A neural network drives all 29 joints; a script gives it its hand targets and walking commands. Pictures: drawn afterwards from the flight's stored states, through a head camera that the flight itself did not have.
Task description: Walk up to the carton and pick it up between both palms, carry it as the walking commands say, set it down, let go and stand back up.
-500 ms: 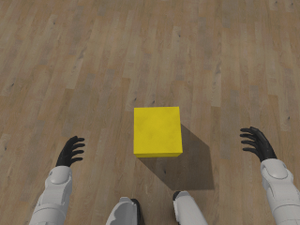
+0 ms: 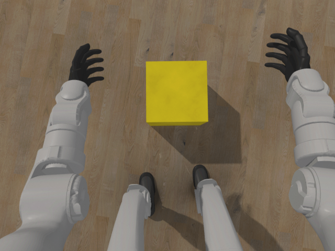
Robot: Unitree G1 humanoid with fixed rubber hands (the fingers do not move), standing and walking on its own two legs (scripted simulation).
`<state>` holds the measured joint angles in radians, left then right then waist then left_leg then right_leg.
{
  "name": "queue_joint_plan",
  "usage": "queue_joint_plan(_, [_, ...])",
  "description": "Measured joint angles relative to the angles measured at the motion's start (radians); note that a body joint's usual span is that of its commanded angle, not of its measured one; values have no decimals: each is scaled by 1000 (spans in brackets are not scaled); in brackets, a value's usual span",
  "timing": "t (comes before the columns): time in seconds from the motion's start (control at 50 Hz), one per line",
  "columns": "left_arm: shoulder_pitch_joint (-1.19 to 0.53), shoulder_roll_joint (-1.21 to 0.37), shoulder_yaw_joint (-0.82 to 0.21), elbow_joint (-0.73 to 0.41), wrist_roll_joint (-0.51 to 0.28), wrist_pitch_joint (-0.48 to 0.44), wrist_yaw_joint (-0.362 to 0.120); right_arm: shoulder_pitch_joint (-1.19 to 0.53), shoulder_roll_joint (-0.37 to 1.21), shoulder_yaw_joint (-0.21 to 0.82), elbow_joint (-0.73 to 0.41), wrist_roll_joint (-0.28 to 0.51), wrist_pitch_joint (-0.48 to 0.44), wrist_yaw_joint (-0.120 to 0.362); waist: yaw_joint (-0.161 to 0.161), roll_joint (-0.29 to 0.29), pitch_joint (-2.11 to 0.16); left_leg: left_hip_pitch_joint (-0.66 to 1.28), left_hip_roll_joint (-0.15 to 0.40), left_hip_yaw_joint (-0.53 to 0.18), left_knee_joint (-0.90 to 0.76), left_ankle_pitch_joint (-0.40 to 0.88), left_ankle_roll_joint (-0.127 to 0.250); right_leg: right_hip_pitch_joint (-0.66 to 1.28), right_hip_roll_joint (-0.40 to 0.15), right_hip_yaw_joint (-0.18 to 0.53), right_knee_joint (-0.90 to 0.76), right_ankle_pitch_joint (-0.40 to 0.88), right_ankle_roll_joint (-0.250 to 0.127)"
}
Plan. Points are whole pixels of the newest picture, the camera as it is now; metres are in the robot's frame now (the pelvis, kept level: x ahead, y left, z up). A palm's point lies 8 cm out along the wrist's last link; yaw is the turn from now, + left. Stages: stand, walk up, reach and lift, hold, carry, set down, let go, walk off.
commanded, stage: reach and lift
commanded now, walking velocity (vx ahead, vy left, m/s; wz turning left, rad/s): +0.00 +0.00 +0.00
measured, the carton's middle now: (175, 96) +0.54 -0.04 -0.57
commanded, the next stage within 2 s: none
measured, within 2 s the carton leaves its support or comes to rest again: neither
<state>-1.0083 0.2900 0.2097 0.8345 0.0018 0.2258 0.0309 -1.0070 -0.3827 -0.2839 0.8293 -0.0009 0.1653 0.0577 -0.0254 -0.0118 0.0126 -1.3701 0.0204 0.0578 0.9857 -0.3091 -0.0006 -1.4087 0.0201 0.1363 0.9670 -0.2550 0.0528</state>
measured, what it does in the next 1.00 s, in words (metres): lowers itself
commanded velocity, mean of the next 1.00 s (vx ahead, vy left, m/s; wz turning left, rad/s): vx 0.00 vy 0.00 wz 0.00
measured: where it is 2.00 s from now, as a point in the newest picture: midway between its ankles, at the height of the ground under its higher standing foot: (175, 198)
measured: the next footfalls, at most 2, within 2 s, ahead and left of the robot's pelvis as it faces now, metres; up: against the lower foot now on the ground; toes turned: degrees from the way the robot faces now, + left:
none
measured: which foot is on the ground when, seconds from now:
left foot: down 0.00-1.00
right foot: down 0.00-1.00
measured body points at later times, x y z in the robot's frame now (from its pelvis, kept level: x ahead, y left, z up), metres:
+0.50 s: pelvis +0.01 -0.01 -0.03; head +0.35 -0.01 +0.26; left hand +0.53 +0.20 -0.18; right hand +0.54 -0.25 -0.16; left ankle +0.06 +0.12 -0.64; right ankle +0.08 -0.15 -0.64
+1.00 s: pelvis -0.03 -0.01 -0.18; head +0.35 -0.01 +0.07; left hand +0.53 +0.18 -0.36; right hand +0.54 -0.24 -0.34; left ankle +0.06 +0.12 -0.64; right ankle +0.08 -0.15 -0.64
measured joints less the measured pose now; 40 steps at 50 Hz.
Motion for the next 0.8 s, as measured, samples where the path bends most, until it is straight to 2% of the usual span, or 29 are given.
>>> queue_joint_plan(0.12, [-74, 0, 39, -3, 0, -9, 10, -72, -4, -36, 3, 0, -1, 16, 6, 0, 3, -61, 0, 0, 0, -4, 0, -64, 0, 0, 7, -6, 1])
queue_joint_plan(0.24, [-74, 0, 64, -32, 0, -36, 9, -82, 12, -53, 3, 0, -17, 21, -7, 0, -14, -111, 0, 0, 0, -3, -1, -116, 0, -1, 9, -12, 1])
queue_joint_plan(0.34, [-74, -1, 88, -33, 0, -52, -6, -82, 28, -53, 3, 0, -26, 21, -12, 0, -43, -139, 0, 0, 0, 0, -2, -144, 0, -1, 9, -12, 1])
queue_joint_plan(0.44, [-91, -1, 136, 9, 0, -65, -28, -92, 34, -77, 3, 0, -29, 24, -2, 0, -85, -203, 0, 0, 23, -9, -3, -211, 1, -1, 38, -16, 1])
queue_joint_plan(0.52, [-128, -2, 145, 26, 0, -59, -42, -132, 34, -93, 3, 0, -25, 31, -2, 0, -83, -295, -3, -1, 102, -26, -3, -303, 1, -1, 119, -34, 1])
queue_joint_plan(0.64, [-214, -2, 144, 15, 0, -28, -43, -218, 23, -95, 3, 0, -2, 30, -20, 0, -35, -453, -9, -5, 274, -68, -3, -460, 1, -1, 295, -79, 6])
queue_joint_plan(0.8, [-284, -2, 122, -11, 0, -12, -2, -271, -14, -92, 3, 0, 11, 4, -23, 0, 48, -588, -10, -9, 507, -142, -2, -594, 9, -1, 526, -152, 13])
